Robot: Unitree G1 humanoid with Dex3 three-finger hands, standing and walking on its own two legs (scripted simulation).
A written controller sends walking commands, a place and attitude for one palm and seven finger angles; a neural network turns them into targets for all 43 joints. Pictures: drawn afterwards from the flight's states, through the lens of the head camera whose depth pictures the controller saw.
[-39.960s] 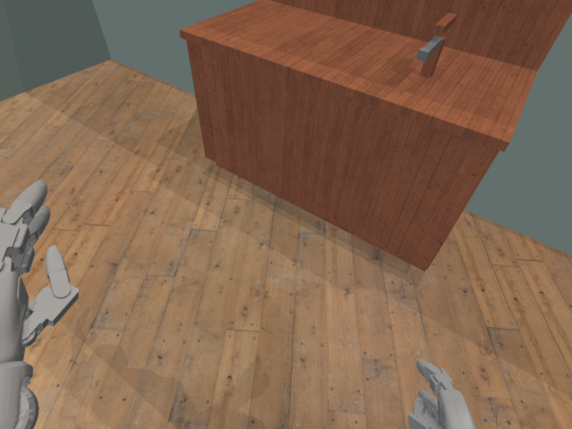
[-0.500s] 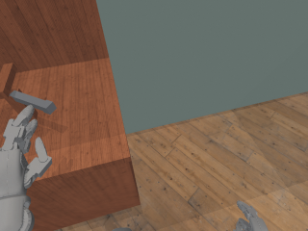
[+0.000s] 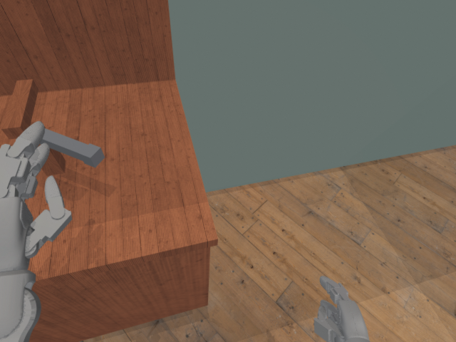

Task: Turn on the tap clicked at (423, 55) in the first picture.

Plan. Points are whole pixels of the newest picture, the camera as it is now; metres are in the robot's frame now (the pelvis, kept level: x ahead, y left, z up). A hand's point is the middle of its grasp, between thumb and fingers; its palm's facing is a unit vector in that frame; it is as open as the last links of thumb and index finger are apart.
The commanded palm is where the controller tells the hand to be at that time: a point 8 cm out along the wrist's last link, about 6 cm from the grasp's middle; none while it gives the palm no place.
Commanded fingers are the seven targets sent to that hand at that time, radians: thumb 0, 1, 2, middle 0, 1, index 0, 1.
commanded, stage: come to a stop and stand still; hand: left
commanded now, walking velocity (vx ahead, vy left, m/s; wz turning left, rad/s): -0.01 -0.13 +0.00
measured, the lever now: (92, 155) +0.39 +0.30 +0.07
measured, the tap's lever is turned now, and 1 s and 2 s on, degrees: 53 53 53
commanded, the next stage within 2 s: look again from close up in 0.56 s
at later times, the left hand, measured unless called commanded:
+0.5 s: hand (69, 226) +0.21 +0.23 +0.16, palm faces +0.43 -0.86 -0.28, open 7.4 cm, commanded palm +0.15 +0.27 +0.18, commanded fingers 0.00 0.90 0.90 -0.20 -0.30 -0.20 -0.30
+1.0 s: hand (42, 229) +0.21 +0.27 +0.14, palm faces +0.33 -0.87 -0.37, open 7.4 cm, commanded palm +0.15 +0.30 +0.18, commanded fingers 0.00 0.90 0.90 -0.20 -0.30 -0.20 -0.30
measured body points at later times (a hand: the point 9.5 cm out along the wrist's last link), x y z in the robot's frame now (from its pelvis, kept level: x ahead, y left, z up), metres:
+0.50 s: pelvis -0.01 -0.02 +0.00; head -0.01 -0.01 +0.45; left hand +0.18 +0.27 +0.18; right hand +0.16 -0.26 -0.08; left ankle +0.03 +0.10 -0.74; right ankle -0.02 -0.11 -0.74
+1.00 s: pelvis -0.02 +0.02 +0.00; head +0.01 +0.05 +0.45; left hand +0.18 +0.31 +0.16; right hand +0.16 -0.20 -0.07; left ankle +0.03 +0.10 -0.74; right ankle -0.02 -0.11 -0.74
